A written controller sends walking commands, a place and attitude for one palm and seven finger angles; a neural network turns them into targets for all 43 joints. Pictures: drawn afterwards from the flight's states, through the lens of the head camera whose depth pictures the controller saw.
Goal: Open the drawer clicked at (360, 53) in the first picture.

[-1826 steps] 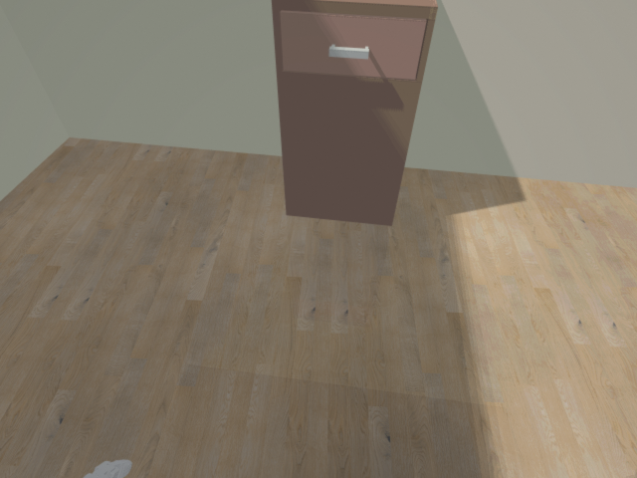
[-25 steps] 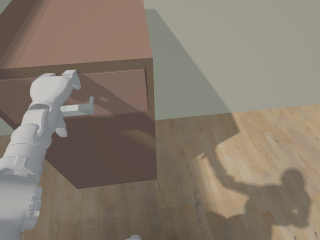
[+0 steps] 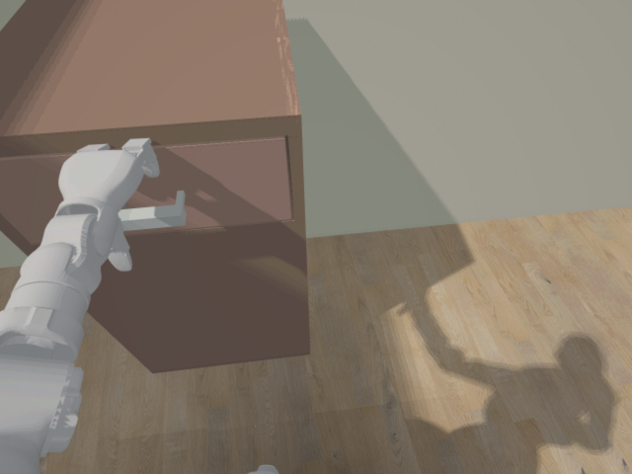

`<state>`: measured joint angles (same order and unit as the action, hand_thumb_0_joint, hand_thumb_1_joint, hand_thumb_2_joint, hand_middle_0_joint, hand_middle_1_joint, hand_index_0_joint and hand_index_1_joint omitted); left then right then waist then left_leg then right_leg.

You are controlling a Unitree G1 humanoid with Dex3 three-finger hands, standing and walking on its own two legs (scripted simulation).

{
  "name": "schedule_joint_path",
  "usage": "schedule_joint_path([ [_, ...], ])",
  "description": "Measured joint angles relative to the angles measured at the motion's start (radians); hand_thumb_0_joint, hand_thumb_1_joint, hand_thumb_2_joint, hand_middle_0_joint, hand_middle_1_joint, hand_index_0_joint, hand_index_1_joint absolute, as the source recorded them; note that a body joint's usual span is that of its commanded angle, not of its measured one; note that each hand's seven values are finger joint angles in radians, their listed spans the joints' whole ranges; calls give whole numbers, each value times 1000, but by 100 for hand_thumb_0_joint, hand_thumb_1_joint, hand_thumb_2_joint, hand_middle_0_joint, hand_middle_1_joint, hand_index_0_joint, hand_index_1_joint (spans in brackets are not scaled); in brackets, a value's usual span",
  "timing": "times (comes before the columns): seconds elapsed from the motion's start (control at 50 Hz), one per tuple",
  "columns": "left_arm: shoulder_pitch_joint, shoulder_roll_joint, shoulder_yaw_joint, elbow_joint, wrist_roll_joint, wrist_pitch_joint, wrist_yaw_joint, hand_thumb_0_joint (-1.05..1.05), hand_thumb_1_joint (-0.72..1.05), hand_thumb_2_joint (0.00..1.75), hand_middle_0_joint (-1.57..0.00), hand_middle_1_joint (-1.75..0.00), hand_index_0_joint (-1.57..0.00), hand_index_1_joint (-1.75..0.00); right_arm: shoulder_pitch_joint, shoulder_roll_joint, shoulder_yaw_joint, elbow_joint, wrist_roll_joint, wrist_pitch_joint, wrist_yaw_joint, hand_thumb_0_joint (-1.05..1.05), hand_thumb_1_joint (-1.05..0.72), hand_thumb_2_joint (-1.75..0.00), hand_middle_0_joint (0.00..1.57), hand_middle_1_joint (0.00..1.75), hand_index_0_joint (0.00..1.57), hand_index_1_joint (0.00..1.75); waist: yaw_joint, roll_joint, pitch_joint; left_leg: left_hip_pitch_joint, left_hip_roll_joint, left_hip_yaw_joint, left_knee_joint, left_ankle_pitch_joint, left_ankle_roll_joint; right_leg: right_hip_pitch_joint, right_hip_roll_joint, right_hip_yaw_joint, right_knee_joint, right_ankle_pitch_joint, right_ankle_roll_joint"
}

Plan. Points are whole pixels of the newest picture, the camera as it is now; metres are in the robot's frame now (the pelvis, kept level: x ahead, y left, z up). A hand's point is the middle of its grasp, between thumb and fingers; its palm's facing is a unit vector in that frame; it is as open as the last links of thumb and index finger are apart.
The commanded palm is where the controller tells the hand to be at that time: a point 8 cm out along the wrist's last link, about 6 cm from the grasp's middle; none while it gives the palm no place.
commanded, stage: lower the fingers behind the handle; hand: left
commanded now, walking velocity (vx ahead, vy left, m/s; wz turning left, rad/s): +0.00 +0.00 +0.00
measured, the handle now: (143, 208) +0.49 +0.27 +0.03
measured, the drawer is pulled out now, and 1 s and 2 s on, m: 0.00 0.00 0.00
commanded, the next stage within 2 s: lift the fingers back up to retry in 1.66 s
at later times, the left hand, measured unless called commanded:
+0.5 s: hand (123, 206) +0.44 +0.27 +0.09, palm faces +0.03 +0.00 -1.00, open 13.6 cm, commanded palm +0.43 +0.32 +0.10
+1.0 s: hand (125, 207) +0.44 +0.27 +0.08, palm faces +0.05 +0.01 -1.00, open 13.7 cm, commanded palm +0.44 +0.32 +0.07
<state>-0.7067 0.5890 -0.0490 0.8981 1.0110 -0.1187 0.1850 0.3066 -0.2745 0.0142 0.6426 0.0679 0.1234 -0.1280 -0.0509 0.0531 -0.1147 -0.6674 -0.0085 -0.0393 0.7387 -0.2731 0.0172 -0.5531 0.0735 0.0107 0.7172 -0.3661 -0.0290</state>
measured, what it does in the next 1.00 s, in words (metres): stands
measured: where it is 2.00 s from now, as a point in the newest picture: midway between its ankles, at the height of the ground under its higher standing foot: outside the picture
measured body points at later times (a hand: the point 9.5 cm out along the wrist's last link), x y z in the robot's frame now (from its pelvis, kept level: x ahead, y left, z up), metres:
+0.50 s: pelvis +0.00 +0.00 +0.00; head +0.05 -0.01 +0.44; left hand +0.44 +0.27 +0.14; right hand +0.08 -0.28 -0.12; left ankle +0.05 +0.11 -0.71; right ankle -0.01 -0.10 -0.71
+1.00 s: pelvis -0.02 +0.00 -0.01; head +0.03 +0.00 +0.44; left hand +0.43 +0.26 +0.14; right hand +0.05 -0.28 -0.13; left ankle +0.05 +0.11 -0.71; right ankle -0.01 -0.10 -0.71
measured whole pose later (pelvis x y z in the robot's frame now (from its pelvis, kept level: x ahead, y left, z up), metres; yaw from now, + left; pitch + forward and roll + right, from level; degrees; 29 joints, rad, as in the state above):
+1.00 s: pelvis -0.02 +0.00 -0.01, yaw +0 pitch +13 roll -2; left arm -0.79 0.59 -0.08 1.00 1.02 -0.07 0.26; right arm 0.33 -0.29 0.03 0.61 0.07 0.14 -0.12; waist -0.08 0.04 -0.14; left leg -0.77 -0.01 -0.05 0.81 -0.28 0.02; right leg -0.66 0.08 0.00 0.80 -0.38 -0.03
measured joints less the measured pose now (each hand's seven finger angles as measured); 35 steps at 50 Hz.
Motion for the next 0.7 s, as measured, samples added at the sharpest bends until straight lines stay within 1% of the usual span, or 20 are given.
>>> schedule_joint_path([
  [0.44,-1,-1,2,9,5,-3,37,0,-49,30,-43,-123,-33,-129,1,-5,-3,-8,-4,20,10,1,-90,-90,20,30,20,30,2,-3,-13,-27,2,-5,16,-5,-2,-27,3,-6,18,-7,-4],
  [0.7,-22,-8,5,51,18,19,66,0,-49,30,-40,-123,-31,-133,18,-6,-5,-21,-9,33,20,1,-90,-90,20,30,20,30,-10,-4,-28,-56,4,-4,37,-6,0,-58,5,-7,42,-8,-5],
])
